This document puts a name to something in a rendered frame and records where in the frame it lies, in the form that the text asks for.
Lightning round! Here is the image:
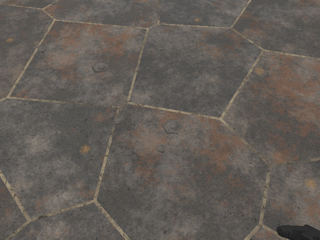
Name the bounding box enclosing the robot right hand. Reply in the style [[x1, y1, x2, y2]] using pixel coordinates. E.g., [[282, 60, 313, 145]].
[[277, 224, 320, 240]]

